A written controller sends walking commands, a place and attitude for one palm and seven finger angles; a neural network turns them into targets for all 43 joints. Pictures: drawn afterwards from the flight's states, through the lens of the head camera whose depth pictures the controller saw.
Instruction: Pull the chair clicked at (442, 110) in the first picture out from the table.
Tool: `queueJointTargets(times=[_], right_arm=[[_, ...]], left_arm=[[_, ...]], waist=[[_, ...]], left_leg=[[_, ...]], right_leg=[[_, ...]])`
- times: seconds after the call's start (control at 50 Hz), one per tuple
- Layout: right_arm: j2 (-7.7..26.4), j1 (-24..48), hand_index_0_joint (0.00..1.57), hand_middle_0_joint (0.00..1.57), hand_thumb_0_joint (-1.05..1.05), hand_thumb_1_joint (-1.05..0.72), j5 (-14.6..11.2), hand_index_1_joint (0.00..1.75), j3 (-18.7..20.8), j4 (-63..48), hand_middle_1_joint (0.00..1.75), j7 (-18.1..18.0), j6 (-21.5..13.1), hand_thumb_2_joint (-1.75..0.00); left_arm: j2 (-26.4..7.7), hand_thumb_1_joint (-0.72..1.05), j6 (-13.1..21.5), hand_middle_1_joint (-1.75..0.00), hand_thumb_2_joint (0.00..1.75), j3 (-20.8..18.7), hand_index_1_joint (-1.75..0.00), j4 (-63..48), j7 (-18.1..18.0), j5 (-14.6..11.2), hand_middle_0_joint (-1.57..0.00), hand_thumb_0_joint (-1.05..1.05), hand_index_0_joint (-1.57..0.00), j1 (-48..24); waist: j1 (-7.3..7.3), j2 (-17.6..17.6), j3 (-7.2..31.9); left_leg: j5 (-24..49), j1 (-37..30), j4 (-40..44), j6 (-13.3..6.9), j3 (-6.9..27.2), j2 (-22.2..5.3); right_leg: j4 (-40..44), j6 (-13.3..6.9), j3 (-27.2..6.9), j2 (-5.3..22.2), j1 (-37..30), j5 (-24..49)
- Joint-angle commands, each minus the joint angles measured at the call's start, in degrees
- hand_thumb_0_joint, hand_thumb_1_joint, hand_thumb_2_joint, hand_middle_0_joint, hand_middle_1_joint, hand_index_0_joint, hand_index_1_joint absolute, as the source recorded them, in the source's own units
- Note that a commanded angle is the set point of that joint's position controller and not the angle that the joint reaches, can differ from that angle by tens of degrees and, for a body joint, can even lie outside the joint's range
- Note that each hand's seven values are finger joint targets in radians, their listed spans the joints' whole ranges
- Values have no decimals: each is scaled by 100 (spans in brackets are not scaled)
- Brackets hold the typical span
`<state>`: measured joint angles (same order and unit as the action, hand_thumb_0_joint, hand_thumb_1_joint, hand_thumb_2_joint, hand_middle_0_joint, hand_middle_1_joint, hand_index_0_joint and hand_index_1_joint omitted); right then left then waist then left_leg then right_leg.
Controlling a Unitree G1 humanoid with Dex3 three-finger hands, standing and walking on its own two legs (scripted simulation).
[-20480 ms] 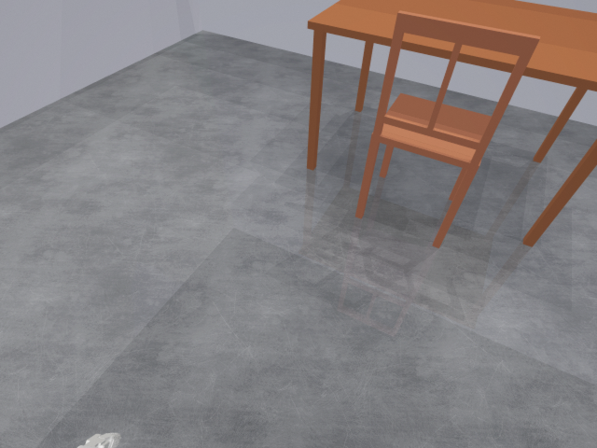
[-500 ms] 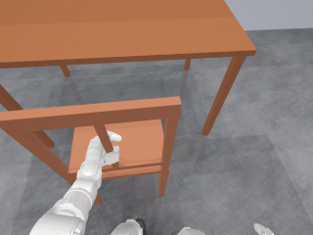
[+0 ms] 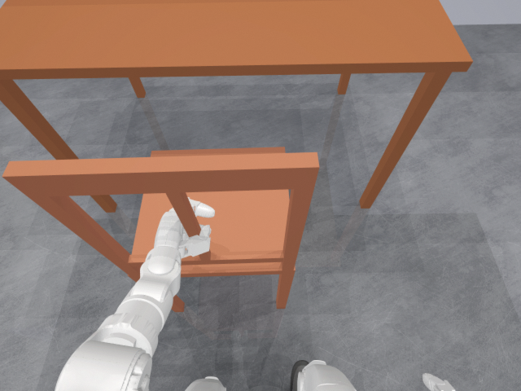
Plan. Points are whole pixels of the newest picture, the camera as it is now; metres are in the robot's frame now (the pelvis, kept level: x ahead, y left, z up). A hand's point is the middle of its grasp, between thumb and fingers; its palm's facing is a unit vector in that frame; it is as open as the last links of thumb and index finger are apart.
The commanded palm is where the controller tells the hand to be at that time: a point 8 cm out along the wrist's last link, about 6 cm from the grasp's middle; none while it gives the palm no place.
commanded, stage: step backward, pulling the chair out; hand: left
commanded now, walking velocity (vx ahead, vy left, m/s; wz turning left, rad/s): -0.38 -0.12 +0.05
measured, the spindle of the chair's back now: (193, 228) +0.38 +0.13 -0.06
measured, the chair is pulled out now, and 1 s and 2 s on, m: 0.20 0.33 0.46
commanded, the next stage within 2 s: none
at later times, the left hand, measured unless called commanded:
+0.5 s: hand (189, 273) +0.30 +0.12 -0.07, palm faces -0.04 -0.97 -0.22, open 5.4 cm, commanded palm +0.31 +0.18 -0.06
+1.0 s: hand (174, 314) +0.23 +0.14 -0.06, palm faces +0.01 -0.98 -0.18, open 5.3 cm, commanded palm +0.24 +0.19 -0.06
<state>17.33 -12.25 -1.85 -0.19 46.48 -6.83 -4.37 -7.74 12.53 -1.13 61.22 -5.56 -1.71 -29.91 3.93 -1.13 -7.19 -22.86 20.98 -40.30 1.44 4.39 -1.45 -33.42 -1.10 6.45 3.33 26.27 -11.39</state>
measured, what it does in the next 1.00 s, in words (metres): walks backwards: left foot, then left foot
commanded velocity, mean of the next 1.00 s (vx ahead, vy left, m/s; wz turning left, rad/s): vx -0.38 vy -0.07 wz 0.00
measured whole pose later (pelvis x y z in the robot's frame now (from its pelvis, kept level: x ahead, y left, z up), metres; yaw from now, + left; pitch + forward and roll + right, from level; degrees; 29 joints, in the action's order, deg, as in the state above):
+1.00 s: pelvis -0.13 +0.00 +0.01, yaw +3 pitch +3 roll -2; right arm 12.4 -13.3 -1.2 0.7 44.8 -5.1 -2.4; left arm -9.9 13.1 -0.8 64.0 -4.2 -1.6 -33.9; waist 2.1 -1.6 -11.0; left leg -17.1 20.7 -39.3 1.8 -0.6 -3.1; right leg -29.2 0.0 2.7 -0.1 21.5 -8.8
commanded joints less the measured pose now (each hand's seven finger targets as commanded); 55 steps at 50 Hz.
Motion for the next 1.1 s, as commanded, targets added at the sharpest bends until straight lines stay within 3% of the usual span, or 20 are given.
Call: queueJointTargets(times=[0.0,0.06,0.18,0.34,0.42,0.46,0.5,0.6,0.68,0.72,0.76,0.78,0.82,0.86,0.92,0.96,0.98,1.0,1.04,1.08], right_arm=[[655,-357,20,20,0,-90,7,30,271,-467,30,-172,-106,-90],[472,-464,20,20,0,-90,60,30,357,-631,30,-81,24,-90],[403,-336,20,20,0,-90,95,30,468,-935,30,-6,267,-90],[332,-18,20,20,0,-90,159,30,362,-1152,30,65,345,-90],[335,-231,20,20,0,-90,57,30,399,-946,30,33,225,-90],[259,-477,20,20,0,-90,10,30,406,-762,30,47,150,-90],[356,-452,20,20,0,-90,5,30,465,-604,30,42,107,-90],[421,-315,20,20,0,-90,21,30,212,-461,30,22,33,-90],[546,-729,20,20,0,-90,-83,30,201,-406,30,-58,-4,-90],[743,-703,20,20,0,-90,-62,30,285,-576,30,-125,24,-90],[542,-309,20,20,0,-90,50,30,272,-852,30,-108,60,-90],[505,-226,20,20,0,-90,93,30,273,-828,30,-94,93,-90],[503,-543,20,20,0,-90,73,30,413,-741,30,-41,107,-90],[509,-813,20,20,0,-90,78,30,480,-609,30,70,54,-90],[551,-1034,20,20,0,-90,103,30,459,-414,30,100,50,-90],[550,-824,20,20,0,-90,55,30,475,-428,30,13,95,-90],[520,-643,20,20,0,-90,25,30,454,-447,30,-2,93,-90],[549,-591,20,20,0,-90,-5,30,427,-420,30,-15,90,-90],[515,-533,20,20,0,-90,13,30,339,-408,30,-64,52,-90],[607,-563,20,20,0,-90,4,30,410,-407,30,-128,39,-90]], left_arm=[[-1160,90,238,-145,90,-32,-145,-1184,-90,-30,-50,0,-50,-1911],[-762,90,399,-145,90,241,-145,-1534,42,99,-50,0,-50,-2509],[-865,90,497,-145,90,37,-145,-1458,57,238,-50,0,-50,-1975],[-967,90,491,-145,90,-36,-145,-1682,36,204,-50,0,-50,-1838],[-1230,90,519,-145,90,-154,-145,-1512,-37,190,-50,0,-50,-2053],[-1436,90,570,-145,90,-213,-145,-1329,-93,202,-50,0,-50,-2045],[-1658,90,483,-145,90,-388,-145,-920,-171,193,-50,0,-50,-1683],[-1462,90,359,-145,90,-347,-145,-711,-136,111,-50,0,-50,-1764],[-1147,90,282,-145,90,-58,-145,-725,-64,15,-50,0,-50,-1838],[-1085,90,311,-145,90,-12,-145,-909,-26,5,-50,0,-50,-2004],[-927,90,378,-145,90,102,-145,-1437,30,30,-50,0,-50,-2527],[-977,90,344,-145,90,14,-145,-1417,25,58,-50,0,-50,-2625],[-979,90,319,-145,90,-104,-145,-1399,-3,29,-50,0,-50,-2565],[-684,90,375,-145,90,50,-145,-1210,2,63,-50,0,-50,-2650],[-788,90,488,-145,90,82,-145,-923,21,164,-50,0,-50,-2571],[-1171,90,526,-145,90,-151,-145,-806,-4,116,-50,0,-50,-2478],[-1261,90,477,-145,90,-162,-145,-700,18,123,-50,0,-50,-2431],[-1400,90,408,-145,90,-214,-145,-639,21,87,-50,0,-50,-2256],[-1399,90,396,-145,90,-198,-145,-704,6,92,-50,0,-50,-2313],[-1405,90,405,-145,90,-246,-145,-774,-20,101,-50,0,-50,-2356]], waist=[[-138,412,2638],[50,-148,3042],[49,47,3181],[-132,-1004,2098],[-120,-217,2109],[-105,940,2303],[-261,1505,2372],[-285,952,2428],[-136,987,2357],[-155,-132,2193],[-236,-1621,2004],[-251,-1637,1795],[-196,-745,2080],[-82,-117,2440],[49,-160,2666],[-5,418,2977],[-64,654,2827],[-153,337,2702],[-166,374,2586],[-85,443,2817]], left_leg=[[3279,-719,1538,-197,247,-746],[4811,-1153,764,-196,104,-849],[3489,-639,569,8,23,-703],[2121,745,1490,-510,480,-1348],[654,1028,892,-313,7,-830],[-639,473,-155,-53,-457,-9],[-875,184,-1792,17,-405,273],[-741,-68,-831,14,-376,14],[-63,-661,1377,-95,-631,-21],[410,-305,2252,-437,103,-677],[1597,415,2180,-714,576,-1374],[2527,315,2029,-747,607,-1559],[4923,-1193,1109,-751,593,-1583],[5963,-1879,160,-365,248,-1322],[4859,-1164,-58,-1,-61,-974],[2221,-369,-111,138,-180,-626],[534,-93,-46,167,-49,-496],[47,-96,159,121,-74,-465],[229,-283,837,32,-223,-443],[2307,-775,1088,-106,-177,-695]], right_leg=[[-225,139,-770,699,-1970,3092],[-200,139,-708,548,-1958,3586],[116,-114,-791,616,-2199,3479],[-699,126,-574,-16,-1891,160],[-192,18,-1025,340,-1765,71],[1409,-166,-1841,1074,-1040,-1287],[2320,-421,-2284,1590,-860,-1969],[1575,-354,-1307,1360,-1363,77],[1463,-3,-1138,1172,-1275,-287],[552,267,-766,467,-1393,-57],[-1020,197,-545,158,-1575,-189],[-1401,124,-636,123,-1370,-438],[-779,34,-790,21,-923,-157],[327,-82,-715,72,-1218,1451],[447,-303,-1157,519,-2154,4101],[307,-468,-1634,1071,-2841,5271],[491,-505,-1751,1315,-2519,4421],[584,-483,-1790,1375,-2293,3849],[680,-169,-1476,1122,-1835,2569],[447,145,-1099,577,-1604,2392]])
